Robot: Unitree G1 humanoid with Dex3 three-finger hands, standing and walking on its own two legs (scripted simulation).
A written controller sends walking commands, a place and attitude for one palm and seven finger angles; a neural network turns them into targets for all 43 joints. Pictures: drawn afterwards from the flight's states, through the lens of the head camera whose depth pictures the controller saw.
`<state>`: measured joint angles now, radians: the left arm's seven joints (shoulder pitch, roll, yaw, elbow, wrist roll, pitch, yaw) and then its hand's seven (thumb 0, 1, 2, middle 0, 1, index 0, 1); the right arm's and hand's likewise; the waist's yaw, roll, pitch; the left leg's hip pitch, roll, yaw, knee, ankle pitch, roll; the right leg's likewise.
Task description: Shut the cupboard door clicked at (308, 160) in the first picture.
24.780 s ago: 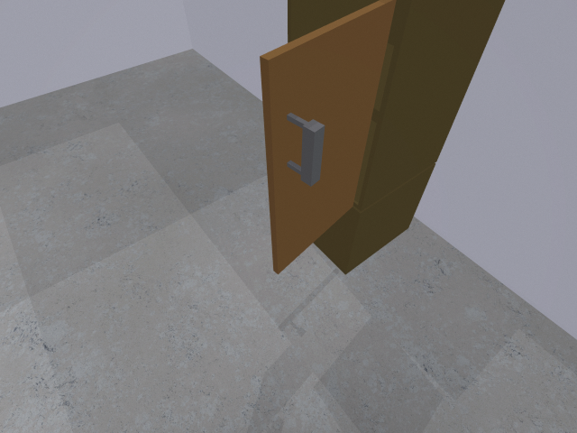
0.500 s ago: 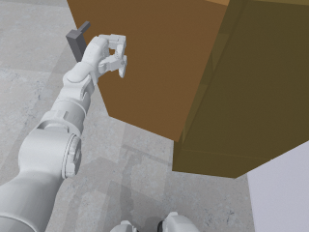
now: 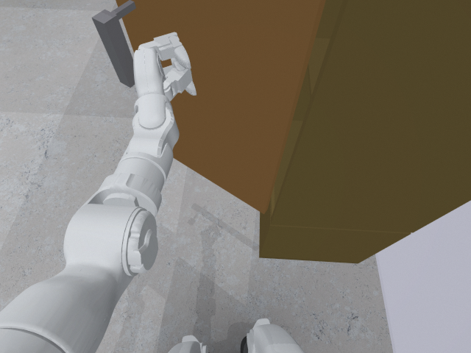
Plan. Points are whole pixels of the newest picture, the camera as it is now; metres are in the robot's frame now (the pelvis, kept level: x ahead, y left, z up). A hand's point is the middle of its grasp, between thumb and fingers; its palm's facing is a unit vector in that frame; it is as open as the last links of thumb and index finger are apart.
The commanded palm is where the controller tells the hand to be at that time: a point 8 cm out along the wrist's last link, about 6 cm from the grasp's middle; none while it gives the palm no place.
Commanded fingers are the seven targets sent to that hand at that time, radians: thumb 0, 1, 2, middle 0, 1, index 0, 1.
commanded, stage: pull the fist back off the door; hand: left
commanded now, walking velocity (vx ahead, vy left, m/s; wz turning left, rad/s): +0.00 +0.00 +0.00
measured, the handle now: (128, 45) +0.62 +0.11 +0.13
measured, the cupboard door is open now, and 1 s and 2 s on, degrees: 59 59 59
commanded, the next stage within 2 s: draw the hand back to the body in 0.64 s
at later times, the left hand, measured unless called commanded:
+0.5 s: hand (184, 134) +0.43 +0.03 +0.12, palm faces -0.01 -1.00 +0.00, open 3.1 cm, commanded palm +0.41 +0.08 +0.14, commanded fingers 0.00 0.90 0.90 -1.30 -1.50 -1.30 -1.50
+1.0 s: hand (143, 130) +0.41 +0.08 +0.16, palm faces +0.00 -1.00 -0.08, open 3.1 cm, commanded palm +0.36 +0.13 +0.16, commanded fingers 0.00 0.90 0.90 -1.30 -1.50 -1.30 -1.50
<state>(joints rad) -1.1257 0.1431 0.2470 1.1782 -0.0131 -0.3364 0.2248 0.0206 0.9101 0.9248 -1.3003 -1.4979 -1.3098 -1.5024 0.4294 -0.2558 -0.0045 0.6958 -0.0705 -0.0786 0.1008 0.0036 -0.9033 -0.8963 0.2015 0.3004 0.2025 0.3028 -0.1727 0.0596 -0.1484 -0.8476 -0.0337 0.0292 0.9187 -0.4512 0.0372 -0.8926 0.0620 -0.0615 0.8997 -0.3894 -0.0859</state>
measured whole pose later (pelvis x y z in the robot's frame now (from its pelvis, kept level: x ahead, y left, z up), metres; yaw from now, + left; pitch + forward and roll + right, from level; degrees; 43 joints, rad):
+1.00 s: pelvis +0.00 +0.01 +0.03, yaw -2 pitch +9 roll +1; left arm -0.49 0.10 0.07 0.60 -0.04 -0.33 0.13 0.02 0.90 0.90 -1.30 -1.50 -1.30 -1.50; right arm 0.39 -0.23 0.00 0.64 0.01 0.01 0.06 0.01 -0.90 -0.90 0.20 0.30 0.20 0.30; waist -0.05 0.04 -0.10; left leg -0.48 -0.04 0.07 0.72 -0.39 0.05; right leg -0.55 0.07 -0.01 0.73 -0.33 -0.07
